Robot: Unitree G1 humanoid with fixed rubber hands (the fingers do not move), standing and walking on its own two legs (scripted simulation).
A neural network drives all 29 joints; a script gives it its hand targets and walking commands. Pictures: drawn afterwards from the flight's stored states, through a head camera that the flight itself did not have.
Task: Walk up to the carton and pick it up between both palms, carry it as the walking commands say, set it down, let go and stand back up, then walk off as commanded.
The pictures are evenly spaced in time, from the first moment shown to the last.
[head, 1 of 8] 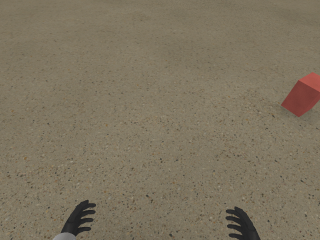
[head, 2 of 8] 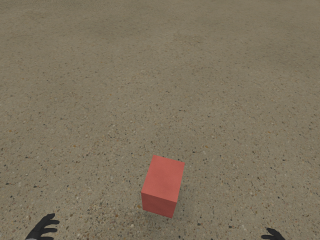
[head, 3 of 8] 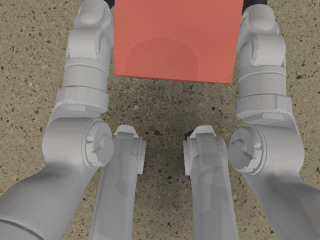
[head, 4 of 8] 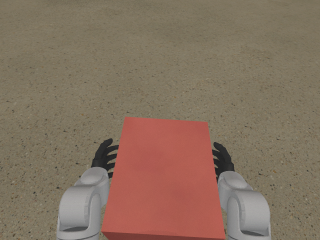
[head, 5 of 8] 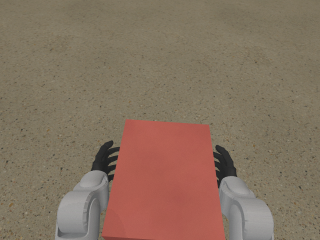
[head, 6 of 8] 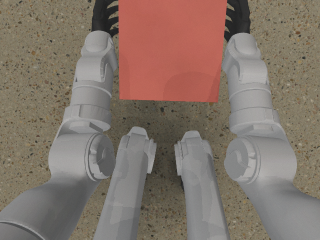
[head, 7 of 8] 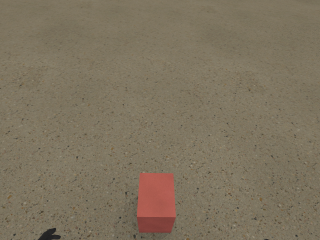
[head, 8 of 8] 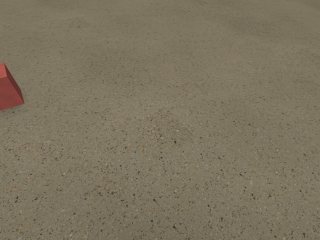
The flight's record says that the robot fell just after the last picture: no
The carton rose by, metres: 0.67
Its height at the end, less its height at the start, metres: +0.00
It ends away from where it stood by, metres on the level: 3.83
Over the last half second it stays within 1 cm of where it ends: yes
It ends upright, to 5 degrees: yes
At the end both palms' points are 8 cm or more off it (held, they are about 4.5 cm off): yes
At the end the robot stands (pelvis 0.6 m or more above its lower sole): yes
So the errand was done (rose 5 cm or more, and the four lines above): yes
